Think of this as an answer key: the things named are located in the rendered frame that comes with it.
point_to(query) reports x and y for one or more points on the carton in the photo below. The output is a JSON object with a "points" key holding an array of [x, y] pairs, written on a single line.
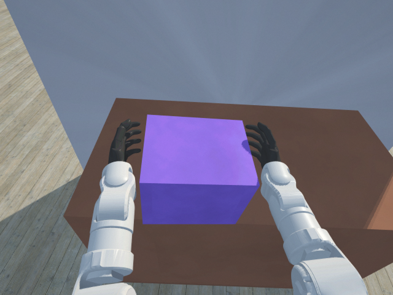
{"points": [[195, 171]]}

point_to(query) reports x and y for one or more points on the robot left forearm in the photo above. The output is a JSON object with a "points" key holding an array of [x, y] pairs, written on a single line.
{"points": [[109, 257]]}

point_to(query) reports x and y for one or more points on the robot right forearm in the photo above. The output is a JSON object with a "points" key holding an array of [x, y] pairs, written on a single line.
{"points": [[303, 237]]}

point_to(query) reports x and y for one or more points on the right robot upper arm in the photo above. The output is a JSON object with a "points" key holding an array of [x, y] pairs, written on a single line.
{"points": [[328, 276]]}

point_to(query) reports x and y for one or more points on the robot right hand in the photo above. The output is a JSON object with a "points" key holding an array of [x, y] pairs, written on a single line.
{"points": [[268, 150]]}

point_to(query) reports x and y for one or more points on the left robot upper arm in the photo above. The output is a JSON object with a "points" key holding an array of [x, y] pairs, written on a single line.
{"points": [[112, 289]]}

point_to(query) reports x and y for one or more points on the robot left hand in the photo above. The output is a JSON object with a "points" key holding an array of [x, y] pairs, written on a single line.
{"points": [[119, 144]]}

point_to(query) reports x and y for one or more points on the pedestal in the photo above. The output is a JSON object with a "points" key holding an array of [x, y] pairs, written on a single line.
{"points": [[341, 167]]}

